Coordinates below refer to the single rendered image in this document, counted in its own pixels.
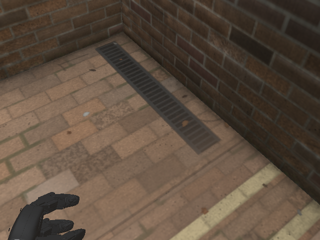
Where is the robot left hand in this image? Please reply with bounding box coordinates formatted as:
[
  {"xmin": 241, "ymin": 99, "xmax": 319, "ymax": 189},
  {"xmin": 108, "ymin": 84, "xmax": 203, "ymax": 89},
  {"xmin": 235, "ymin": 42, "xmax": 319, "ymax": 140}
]
[{"xmin": 8, "ymin": 192, "xmax": 86, "ymax": 240}]

